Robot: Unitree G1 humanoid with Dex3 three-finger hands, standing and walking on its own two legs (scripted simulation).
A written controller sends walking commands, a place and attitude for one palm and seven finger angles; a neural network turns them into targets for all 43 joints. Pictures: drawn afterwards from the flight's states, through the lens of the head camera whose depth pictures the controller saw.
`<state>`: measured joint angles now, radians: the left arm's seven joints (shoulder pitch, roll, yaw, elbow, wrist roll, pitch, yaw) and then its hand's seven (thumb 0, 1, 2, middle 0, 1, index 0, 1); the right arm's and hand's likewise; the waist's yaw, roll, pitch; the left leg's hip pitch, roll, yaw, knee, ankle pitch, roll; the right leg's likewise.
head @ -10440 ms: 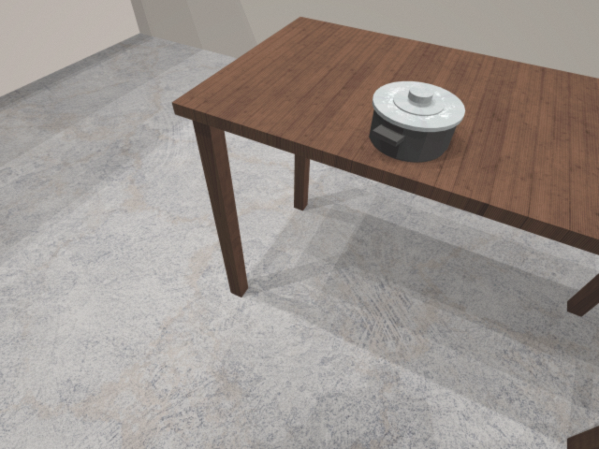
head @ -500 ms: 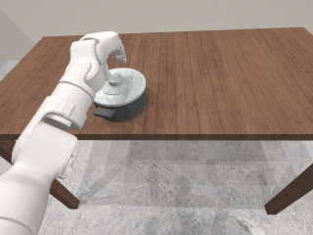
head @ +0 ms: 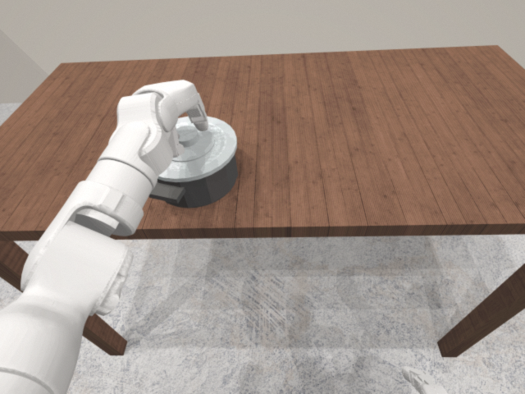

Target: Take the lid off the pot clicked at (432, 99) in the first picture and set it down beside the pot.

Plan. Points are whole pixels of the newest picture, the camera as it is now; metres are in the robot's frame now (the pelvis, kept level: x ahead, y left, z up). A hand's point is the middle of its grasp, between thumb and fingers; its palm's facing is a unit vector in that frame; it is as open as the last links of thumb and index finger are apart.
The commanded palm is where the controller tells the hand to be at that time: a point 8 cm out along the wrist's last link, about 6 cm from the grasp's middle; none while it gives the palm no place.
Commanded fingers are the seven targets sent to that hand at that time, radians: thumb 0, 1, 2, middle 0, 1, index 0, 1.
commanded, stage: lower the open fingers around the knob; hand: left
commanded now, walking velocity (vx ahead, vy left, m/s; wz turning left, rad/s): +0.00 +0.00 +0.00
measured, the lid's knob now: (185, 136) +0.49 +0.14 +0.15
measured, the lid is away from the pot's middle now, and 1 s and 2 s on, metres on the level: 0.00 0.00 0.00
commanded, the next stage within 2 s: close the fingers and squeeze the knob in 0.26 s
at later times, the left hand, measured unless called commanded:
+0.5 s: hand (176, 135) +0.45 +0.14 +0.18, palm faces -0.33 -0.09 -0.94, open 10.0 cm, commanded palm +0.44 +0.14 +0.23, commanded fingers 0.00 -0.09 1.11 -0.58 -0.68 -0.58 -0.68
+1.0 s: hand (177, 137) +0.45 +0.14 +0.18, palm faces -0.34 -0.09 -0.94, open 8.3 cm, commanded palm +0.44 +0.14 +0.23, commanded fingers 0.00 0.21 0.96 -0.67 -0.97 -0.67 -0.97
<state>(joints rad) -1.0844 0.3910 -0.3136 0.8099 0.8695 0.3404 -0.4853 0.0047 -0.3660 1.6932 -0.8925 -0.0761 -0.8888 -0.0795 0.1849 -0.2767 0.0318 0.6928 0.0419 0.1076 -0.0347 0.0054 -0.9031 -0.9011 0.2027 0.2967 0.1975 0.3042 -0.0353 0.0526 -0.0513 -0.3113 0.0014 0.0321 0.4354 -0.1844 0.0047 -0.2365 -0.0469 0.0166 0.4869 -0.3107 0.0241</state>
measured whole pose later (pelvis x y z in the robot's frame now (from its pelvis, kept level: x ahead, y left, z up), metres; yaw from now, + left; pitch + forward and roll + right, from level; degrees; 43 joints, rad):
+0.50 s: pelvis +0.00 +0.00 +0.00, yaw +0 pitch +4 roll +1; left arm -1.13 0.38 -0.32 0.88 0.88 0.33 -0.48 0.00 -0.26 1.44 -0.78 -0.30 -0.76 -0.29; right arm 0.20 -0.27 0.03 0.71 0.04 0.13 -0.04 0.00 -0.90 -0.90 0.20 0.30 0.20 0.30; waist -0.04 0.05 -0.06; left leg -0.33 0.00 0.03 0.45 -0.19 0.01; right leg -0.25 -0.05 0.01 0.49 -0.31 0.03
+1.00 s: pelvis +0.00 +0.00 +0.00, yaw +0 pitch +4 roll +1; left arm -1.10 0.39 -0.32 0.86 0.87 0.32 -0.47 0.00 0.09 1.03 -0.62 -0.88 -0.63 -0.88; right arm 0.20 -0.27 0.03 0.70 0.04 0.11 -0.04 0.00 -0.90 -0.90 0.20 0.30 0.20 0.30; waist -0.05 0.05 -0.06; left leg -0.32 0.00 0.03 0.44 -0.19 0.01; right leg -0.25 -0.05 0.02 0.49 -0.31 0.03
